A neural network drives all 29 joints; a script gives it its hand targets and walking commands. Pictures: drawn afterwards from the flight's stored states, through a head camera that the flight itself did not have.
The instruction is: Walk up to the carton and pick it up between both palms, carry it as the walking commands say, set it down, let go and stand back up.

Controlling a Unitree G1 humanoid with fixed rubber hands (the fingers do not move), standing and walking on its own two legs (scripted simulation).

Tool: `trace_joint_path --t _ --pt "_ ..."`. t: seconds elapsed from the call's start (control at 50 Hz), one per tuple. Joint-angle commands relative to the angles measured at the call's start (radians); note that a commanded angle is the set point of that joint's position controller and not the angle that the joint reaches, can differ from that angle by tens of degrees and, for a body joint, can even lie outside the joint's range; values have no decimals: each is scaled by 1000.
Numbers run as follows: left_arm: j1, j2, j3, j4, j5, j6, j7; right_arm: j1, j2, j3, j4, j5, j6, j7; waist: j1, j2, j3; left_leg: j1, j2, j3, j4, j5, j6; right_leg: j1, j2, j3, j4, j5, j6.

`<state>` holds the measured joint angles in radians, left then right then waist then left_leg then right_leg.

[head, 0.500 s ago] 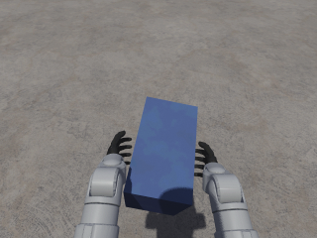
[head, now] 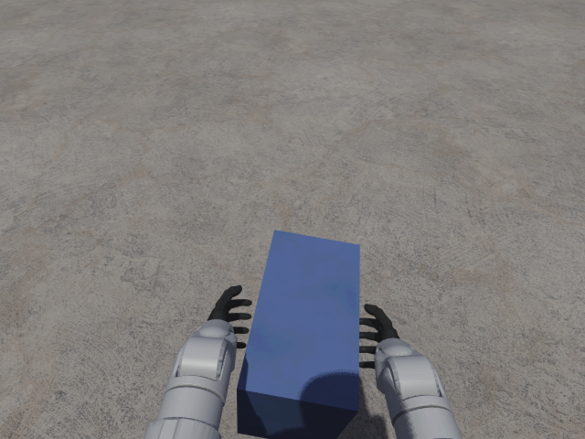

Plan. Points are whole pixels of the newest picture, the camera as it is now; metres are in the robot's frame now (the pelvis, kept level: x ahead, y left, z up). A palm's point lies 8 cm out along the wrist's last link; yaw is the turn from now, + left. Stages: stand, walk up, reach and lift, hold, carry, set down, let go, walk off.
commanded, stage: carry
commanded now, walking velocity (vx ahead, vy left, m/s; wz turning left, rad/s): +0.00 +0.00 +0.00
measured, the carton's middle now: (300, 336) +0.34 -0.01 -0.09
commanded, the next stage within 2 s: none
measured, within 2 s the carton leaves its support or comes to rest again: neither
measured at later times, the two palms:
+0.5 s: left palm (241, 250) +0.44 +0.09 +0.02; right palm (383, 260) +0.43 -0.15 +0.00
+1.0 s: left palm (266, 205) +0.56 +0.05 +0.02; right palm (390, 219) +0.53 -0.19 +0.00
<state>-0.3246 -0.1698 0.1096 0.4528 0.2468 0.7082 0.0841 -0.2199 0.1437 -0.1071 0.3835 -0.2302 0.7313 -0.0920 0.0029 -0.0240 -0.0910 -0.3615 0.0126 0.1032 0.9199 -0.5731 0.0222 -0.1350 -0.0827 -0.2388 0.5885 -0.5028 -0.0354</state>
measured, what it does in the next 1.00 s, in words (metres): walks ahead: left foot, then right foot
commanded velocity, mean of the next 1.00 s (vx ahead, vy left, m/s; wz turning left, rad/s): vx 0.00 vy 0.00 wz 0.00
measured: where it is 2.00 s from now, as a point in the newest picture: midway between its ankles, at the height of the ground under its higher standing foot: outside the picture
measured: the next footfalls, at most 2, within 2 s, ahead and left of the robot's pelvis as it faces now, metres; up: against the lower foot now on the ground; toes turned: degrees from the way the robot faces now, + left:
left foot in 0.08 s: +0.11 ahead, +0.11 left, +0.00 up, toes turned +2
right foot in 0.32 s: +0.06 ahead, -0.10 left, +0.00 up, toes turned -7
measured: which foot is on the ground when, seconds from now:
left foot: up 0.00-0.06, down 0.08-0.74, up 0.76-0.96, down 0.98-1.00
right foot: down 0.00-0.14, up 0.16-0.30, down 0.32-0.62, up 0.64-0.68, down 0.70-1.00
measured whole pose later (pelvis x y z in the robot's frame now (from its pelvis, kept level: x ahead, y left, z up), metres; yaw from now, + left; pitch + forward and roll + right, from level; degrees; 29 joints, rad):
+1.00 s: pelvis +0.23 -0.05 +0.00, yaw -3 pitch +2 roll +1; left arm -0.32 -0.16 0.15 0.45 0.18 0.38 0.17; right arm -0.30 0.16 -0.11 0.49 -0.20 0.38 -0.18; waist -0.01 -0.01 -0.03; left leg -0.42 0.00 0.08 0.63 -0.17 0.04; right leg -0.13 0.02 -0.12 0.65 -0.48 -0.05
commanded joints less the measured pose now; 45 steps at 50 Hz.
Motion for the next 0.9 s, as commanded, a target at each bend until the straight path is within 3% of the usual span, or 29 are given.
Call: trace_joint_path --t 0.0,0.04,0.06,0.08,0.1,0.14,0.16,0.18,0.2,0.22,0.26,0.3,0.32,0.36,0.38,0.42,0.46,0.52,0.56,0.58,0.6,0.62,0.64,0.66,0.68,0.7,0.74,0.82,0.88 --pt "-646 -879 -597 -757 -414 -195 -109 -714 889 607 -616 410 -252 145 -35 32 -304 207 -7 12 -398 587 22 89 -96 72 85 1172 -10" --pt "-458 -845 -467 -485 -287 -165 -100 -498 851 443 -297 280 -217 128 -40 255 -436 395 215 -329 -426 1277 170 -31 44 100 334 600 55" --pt "-328 -816 -391 -308 -203 -168 -96 -414 817 379 -174 206 -225 121 -35 328 -463 507 291 -445 -427 1492 252 -149 109 167 410 71 45" --pt "-144 -748 -277 -24 -98 -189 -101 -299 734 257 10 88 -256 113 -19 267 -451 508 300 -451 -419 1482 277 -175 103 232 385 -118 10" --pt "-81 -738 -309 -11 -122 -207 -99 -311 698 297 -48 100 -285 113 -14 212 -422 546 284 -359 -392 1391 258 -238 84 233 289 -181 -9" --pt "-170 -832 -527 -306 -285 -187 -102 -404 784 541 -355 260 -256 123 -18 224 -385 599 257 -275 -374 1451 177 -301 74 215 179 -116 4" --pt "-217 -918 -621 -462 -364 -147 -106 -466 859 655 -506 347 -211 131 -22 183 -383 628 260 -259 -353 1424 165 -322 74 230 121 -90 1" --pt "-208 -955 -592 -419 -349 -116 -111 -462 874 633 -466 339 -177 140 -24 166 -367 585 259 -225 -344 1358 151 -279 73 224 42 -22 0" --pt "-109 -902 -372 -83 -179 -145 -115 -398 797 427 -142 187 -196 147 -9 138 -370 519 235 -178 -332 1271 126 -194 73 210 -94 104 3" --pt "-92 -833 -230 95 -71 -200 -116 -416 732 312 27 95 -244 146 1 84 -368 383 203 -120 -321 1123 84 -50 49 191 -197 368 16" --pt "-176 -792 -302 -74 -158 -224 -118 -524 733 426 -177 171 -270 135 -7 -121 -376 84 97 -52 -289 710 0 217 -78 295 -78 1084 -4" --pt "-178 -738 -237 40 -129 -287 -131 -466 700 357 -19 110 -331 139 14 -225 -370 -88 27 -12 -164 362 -16 349 -166 346 -44 1501 -69" --pt "-226 -734 -210 48 -93 -338 -127 -490 707 346 16 90 -378 141 8 -246 -336 -121 -7 -16 -181 161 -9 320 -187 370 -54 1537 -93" --pt "-458 -738 -293 -165 -173 -368 -121 -588 773 409 -73 159 -404 140 -10 -219 -248 -125 18 -29 -245 226 -8 258 -143 312 -45 1372 -65" --pt "-479 -743 -297 -154 -170 -372 -119 -593 767 384 -41 156 -409 139 -15 -162 -231 -82 21 -17 -284 301 -11 205 -116 291 -38 1332 -47" --pt "-491 -728 -347 -235 -205 -368 -110 -573 763 386 -62 184 -410 131 -13 -21 -248 74 33 -23 -335 575 -4 101 -85 257 0 1247 -10" --pt "-446 -787 -512 -393 -316 -274 -100 -547 820 509 -247 289 -323 125 -10 91 -311 275 87 -89 -353 890 31 -33 -55 239 71 1018 17" --pt "-230 -798 -469 -150 -266 -176 -112 -353 793 431 -91 212 -243 121 -23 265 -368 538 210 -167 -288 1452 110 -223 19 186 251 620 47" --pt "-175 -806 -464 -119 -249 -169 -115 -362 766 441 -134 201 -238 118 -16 331 -354 681 254 -208 -282 1664 132 -408 68 185 162 71 37" --pt "-161 -790 -431 -86 -225 -178 -119 -369 743 421 -127 181 -244 117 -13 304 -347 675 250 -193 -283 1662 123 -411 76 180 50 20 39" --pt "-183 -778 -401 -89 -210 -193 -123 -418 730 413 -141 171 -253 119 -5 250 -321 594 220 -153 -288 1599 97 -339 76 162 -63 105 48" --pt "-200 -764 -338 -38 -170 -220 -127 -461 715 371 -95 137 -273 121 8 182 -295 455 179 -87 -269 1473 55 -186 66 143 -185 336 57" --pt "-248 -761 -316 -49 -169 -239 -131 -501 722 378 -111 141 -287 122 6 57 -285 238 134 -41 -209 1178 12 50 37 163 -184 736 56" --pt "-265 -773 -292 -22 -169 -256 -131 -539 741 396 -107 144 -300 129 10 -160 -287 -71 70 11 -125 667 -24 331 -69 264 -82 1307 17" --pt "-209 -722 -133 211 -67 -316 -133 -519 685 275 105 37 -358 135 22 -359 -309 -231 6 35 29 42 -26 451 -201 367 -56 1693 -57" --pt "-284 -693 -137 158 -84 -369 -128 -580 670 296 58 50 -414 133 14 -388 -291 -276 -15 7 84 -43 -14 441 -219 367 -64 1709 -70" --pt "-449 -717 -300 -187 -206 -384 -120 -706 752 490 -232 211 -427 120 7 -354 -202 -358 -22 1 79 29 -7 423 -179 313 -90 1638 -64" --pt "-423 -720 -293 -165 -161 -384 -97 -583 744 398 -77 168 -432 107 -4 -106 -215 -120 -44 8 -151 264 0 201 -105 258 -95 1340 -24" --pt "-344 -671 -285 -9 -128 -380 -92 -485 681 314 40 86 -449 97 -15 1 -327 109 -61 26 -334 477 23 147 -98 164 35 1348 -20"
